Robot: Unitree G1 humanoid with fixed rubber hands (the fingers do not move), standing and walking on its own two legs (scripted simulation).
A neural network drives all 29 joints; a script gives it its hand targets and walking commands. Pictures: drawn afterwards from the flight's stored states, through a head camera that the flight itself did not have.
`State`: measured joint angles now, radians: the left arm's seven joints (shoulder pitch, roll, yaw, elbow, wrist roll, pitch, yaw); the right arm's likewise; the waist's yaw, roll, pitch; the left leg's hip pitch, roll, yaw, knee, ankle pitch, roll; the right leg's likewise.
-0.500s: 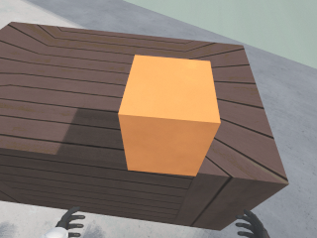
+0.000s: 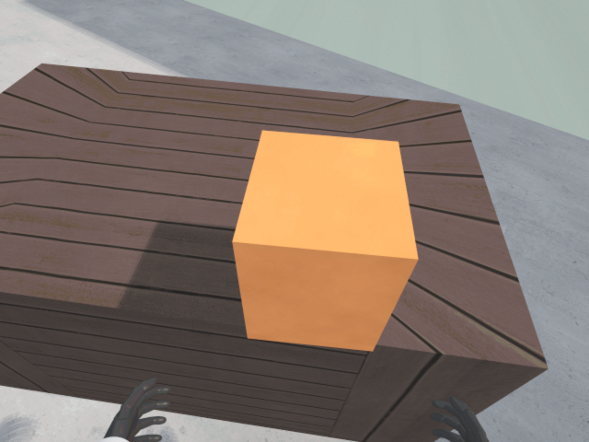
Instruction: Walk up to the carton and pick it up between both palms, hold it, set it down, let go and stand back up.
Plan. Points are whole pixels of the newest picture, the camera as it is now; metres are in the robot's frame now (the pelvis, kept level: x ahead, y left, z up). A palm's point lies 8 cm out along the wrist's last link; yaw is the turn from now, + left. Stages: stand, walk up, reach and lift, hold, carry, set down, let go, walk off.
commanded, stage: reach and lift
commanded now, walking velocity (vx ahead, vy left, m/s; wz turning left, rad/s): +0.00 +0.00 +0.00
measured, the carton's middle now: (319, 244) +0.40 -0.01 +0.04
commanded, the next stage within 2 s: none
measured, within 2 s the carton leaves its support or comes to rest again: neither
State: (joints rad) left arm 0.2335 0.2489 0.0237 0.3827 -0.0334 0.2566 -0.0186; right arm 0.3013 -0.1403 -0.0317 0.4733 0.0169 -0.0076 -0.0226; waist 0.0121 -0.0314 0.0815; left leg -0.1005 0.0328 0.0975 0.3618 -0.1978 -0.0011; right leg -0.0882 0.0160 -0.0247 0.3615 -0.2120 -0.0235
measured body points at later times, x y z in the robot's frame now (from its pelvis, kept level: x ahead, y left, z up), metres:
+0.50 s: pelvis +0.00 +0.01 +0.00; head +0.00 +0.02 +0.45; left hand +0.17 +0.24 -0.04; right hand +0.17 -0.20 -0.04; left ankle +0.00 +0.12 -0.75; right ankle -0.01 -0.10 -0.75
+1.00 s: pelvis +0.01 +0.01 +0.00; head +0.00 +0.02 +0.45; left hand +0.20 +0.23 +0.01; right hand +0.20 -0.19 +0.01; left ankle +0.00 +0.12 -0.75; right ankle -0.01 -0.10 -0.75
